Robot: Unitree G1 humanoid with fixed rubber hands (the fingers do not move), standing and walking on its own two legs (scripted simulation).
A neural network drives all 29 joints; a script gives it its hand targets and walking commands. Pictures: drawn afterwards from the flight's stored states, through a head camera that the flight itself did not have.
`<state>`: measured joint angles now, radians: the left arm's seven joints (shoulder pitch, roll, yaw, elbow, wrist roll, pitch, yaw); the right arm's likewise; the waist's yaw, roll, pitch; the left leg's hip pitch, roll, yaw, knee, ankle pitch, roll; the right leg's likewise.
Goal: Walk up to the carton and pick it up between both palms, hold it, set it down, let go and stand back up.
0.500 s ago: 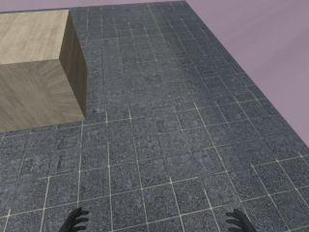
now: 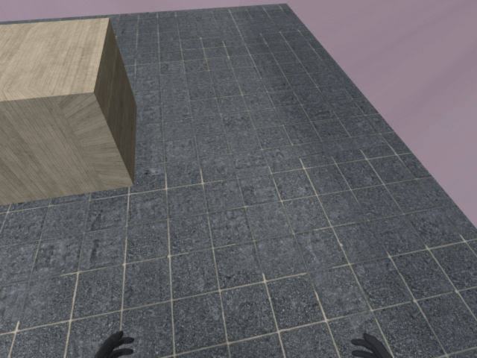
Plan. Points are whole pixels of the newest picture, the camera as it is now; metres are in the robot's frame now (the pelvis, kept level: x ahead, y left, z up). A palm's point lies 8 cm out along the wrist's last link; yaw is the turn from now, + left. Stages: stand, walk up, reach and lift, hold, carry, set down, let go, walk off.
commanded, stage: stand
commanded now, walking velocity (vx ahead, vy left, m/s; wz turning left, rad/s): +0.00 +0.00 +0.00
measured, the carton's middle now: out of the picture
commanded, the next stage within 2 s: walk up in 0.44 s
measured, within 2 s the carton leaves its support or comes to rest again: neither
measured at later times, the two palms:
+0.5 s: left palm out of the picture +0.10 +0.24 -0.10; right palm out of the picture +0.10 -0.24 -0.10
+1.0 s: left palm out of the picture +0.00 +0.38 -0.10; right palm (316, 323) +0.20 -0.14 -0.10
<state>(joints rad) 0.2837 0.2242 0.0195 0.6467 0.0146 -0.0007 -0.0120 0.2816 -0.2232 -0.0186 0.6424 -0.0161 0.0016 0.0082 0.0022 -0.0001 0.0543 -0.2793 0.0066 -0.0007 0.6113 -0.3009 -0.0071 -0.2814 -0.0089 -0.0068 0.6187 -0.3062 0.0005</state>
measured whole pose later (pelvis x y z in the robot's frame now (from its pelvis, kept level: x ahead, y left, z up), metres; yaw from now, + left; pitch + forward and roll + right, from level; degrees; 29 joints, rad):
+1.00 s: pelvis +0.05 +0.10 +0.00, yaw +12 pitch -3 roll -1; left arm 0.41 0.29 0.07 0.79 0.08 -0.07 0.05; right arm 0.30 -0.28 -0.07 0.63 -0.04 0.06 0.12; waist 0.02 0.06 0.06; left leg -0.56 0.14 -0.06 0.82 -0.23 -0.02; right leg -0.05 -0.22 -0.18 0.50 -0.37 0.04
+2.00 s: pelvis +0.35 +0.44 -0.02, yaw +18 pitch -3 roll -1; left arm 0.48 0.28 0.05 0.73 0.06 -0.04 0.04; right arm 0.18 -0.24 -0.04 0.66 -0.06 0.01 0.09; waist 0.03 0.00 0.10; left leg -0.46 0.07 0.06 0.75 -0.25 0.01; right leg -0.18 -0.21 -0.01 0.80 -0.49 -0.01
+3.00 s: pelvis +0.50 +0.78 -0.01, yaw +12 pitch -3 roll -2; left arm 0.33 0.27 0.07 0.71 0.03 0.02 0.08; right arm 0.31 -0.25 -0.01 0.67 -0.03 0.05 0.05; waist -0.06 0.01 0.09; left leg -0.37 0.09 0.06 0.77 -0.34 0.01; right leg -0.52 -0.01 0.03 1.21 -0.58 -0.01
